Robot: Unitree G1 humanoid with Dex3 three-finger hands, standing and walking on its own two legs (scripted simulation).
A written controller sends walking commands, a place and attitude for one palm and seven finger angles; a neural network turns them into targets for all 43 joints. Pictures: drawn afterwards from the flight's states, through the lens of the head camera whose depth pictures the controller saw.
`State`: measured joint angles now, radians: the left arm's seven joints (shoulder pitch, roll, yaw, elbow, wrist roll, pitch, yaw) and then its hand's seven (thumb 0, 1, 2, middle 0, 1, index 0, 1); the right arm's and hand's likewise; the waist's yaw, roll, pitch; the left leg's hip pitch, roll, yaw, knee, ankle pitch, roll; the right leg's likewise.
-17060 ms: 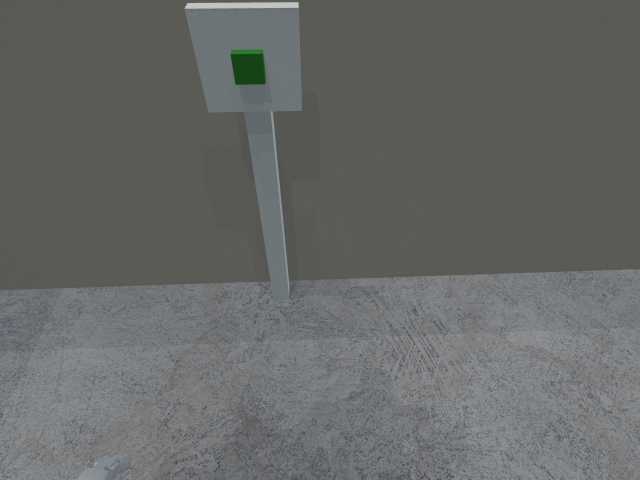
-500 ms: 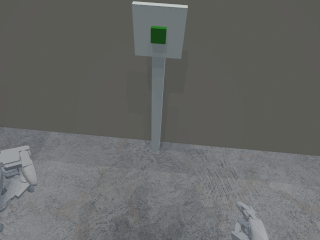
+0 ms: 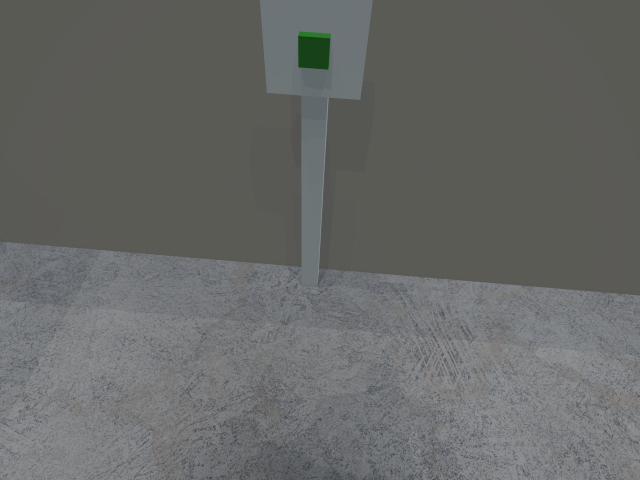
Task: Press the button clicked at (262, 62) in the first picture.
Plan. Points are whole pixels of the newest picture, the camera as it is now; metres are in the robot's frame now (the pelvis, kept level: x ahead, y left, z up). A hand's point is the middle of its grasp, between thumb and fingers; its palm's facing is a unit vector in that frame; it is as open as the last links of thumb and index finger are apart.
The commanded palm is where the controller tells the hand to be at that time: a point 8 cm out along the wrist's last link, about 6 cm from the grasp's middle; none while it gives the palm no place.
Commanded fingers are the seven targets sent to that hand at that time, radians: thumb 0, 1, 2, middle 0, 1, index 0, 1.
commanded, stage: let the arm hang, fingers relaxed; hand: left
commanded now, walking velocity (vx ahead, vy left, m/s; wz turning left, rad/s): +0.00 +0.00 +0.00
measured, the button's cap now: (314, 50) +0.84 +0.05 +0.13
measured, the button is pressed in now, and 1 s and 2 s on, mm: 0 0 0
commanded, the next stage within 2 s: stand and wait in 0.78 s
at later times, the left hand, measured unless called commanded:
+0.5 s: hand out of the picture +0.04 +0.21 -0.16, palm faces +0.00 -0.96 -0.28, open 7.2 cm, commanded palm none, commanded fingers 0.00 0.90 0.90 -0.20 -0.30 -0.20 -0.30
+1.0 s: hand out of the picture +0.10 +0.23 -0.15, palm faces -0.03 -0.95 -0.32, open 7.4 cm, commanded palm none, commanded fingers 0.00 0.90 0.90 -0.20 -0.30 -0.20 -0.30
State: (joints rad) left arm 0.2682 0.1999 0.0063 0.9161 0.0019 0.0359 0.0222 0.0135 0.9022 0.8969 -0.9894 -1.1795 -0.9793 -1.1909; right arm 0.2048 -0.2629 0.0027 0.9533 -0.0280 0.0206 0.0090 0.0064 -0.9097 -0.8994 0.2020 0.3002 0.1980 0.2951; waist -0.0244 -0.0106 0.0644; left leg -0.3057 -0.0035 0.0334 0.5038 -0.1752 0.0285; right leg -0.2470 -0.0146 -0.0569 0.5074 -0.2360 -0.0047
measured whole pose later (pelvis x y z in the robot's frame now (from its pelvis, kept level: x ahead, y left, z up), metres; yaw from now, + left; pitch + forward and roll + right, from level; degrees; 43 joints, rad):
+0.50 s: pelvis +0.01 +0.00 +0.01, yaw +0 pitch -2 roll +0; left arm 0.20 0.24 0.02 1.13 0.01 0.00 0.02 0.00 0.90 0.90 -0.24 -0.35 -0.24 -0.35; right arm 0.22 -0.21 -0.02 1.12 -0.02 0.02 -0.01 0.00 -0.91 -0.90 0.20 0.30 0.20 0.30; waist -0.01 0.03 0.06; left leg -0.23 0.00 0.04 0.41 -0.14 0.02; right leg -0.17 -0.01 -0.05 0.41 -0.20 -0.01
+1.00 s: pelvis +0.03 -0.01 +0.01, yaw -1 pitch -2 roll +0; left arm 0.12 0.29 0.02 1.14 0.01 -0.02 0.01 0.00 0.90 0.90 -0.20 -0.30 -0.20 -0.30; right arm 0.12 -0.30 -0.02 1.13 -0.02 0.00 -0.01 0.00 -0.91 -0.90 0.20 0.30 0.20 0.30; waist -0.01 0.02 0.08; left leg -0.16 0.00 0.04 0.33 -0.14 0.01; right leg -0.11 0.00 -0.05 0.34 -0.20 -0.01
